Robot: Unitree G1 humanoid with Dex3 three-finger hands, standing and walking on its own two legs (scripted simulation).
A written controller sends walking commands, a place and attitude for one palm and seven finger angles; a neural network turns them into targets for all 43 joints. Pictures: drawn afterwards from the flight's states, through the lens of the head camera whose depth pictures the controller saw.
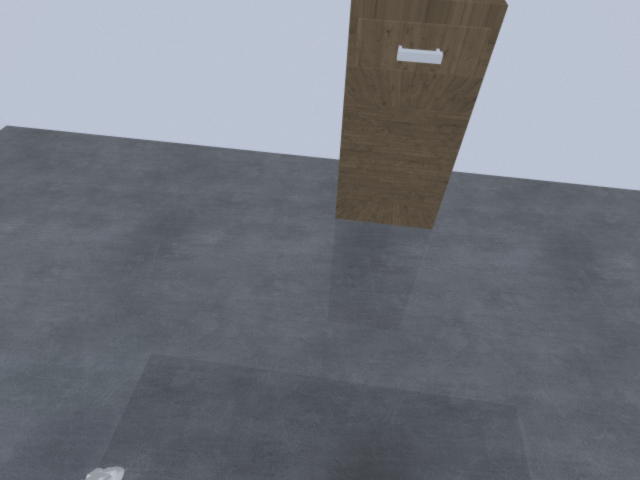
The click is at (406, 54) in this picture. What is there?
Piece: drawer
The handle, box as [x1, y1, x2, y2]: [397, 46, 442, 63]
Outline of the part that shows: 397,60 440,63 442,52 436,48 435,51 405,49 401,46 399,46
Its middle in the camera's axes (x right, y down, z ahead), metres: +0.30 -0.57 +1.19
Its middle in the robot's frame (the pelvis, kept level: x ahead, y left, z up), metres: +1.29 -0.24 +0.01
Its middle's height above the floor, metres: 0.78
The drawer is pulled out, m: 0.00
